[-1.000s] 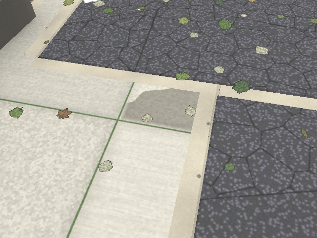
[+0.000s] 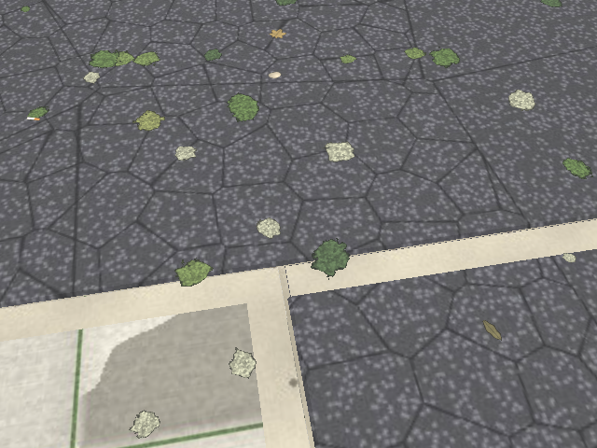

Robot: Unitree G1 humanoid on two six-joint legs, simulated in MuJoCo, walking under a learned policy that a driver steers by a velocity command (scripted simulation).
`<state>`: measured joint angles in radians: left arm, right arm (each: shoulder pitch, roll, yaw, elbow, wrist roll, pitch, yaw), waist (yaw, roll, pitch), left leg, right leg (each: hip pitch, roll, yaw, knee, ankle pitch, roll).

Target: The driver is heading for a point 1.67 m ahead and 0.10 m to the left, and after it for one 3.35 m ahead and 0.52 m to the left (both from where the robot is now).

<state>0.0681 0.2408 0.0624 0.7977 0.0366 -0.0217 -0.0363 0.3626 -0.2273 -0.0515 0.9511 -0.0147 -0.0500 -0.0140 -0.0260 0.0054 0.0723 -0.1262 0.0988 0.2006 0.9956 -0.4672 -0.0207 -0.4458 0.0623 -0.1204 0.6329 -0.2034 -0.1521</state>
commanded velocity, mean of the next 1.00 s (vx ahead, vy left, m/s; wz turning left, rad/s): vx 0.09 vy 0.00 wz -0.22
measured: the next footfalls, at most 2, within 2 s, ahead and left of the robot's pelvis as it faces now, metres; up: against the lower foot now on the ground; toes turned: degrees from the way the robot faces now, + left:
left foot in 0.50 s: +0.27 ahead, +0.10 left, +0.00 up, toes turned -11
right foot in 0.78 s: +0.15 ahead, -0.10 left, +0.00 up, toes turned -7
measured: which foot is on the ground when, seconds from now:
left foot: up 0.00-0.48, down 0.50-1.00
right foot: down 0.00-0.52, up 0.54-0.76, down 0.78-1.00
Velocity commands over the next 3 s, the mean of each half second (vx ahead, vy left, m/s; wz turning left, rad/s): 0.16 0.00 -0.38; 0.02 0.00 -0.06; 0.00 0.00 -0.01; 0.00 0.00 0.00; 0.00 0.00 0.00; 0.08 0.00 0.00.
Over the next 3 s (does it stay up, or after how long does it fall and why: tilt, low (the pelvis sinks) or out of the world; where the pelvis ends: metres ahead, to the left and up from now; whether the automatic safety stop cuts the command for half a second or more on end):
stays up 0.23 -0.01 0.02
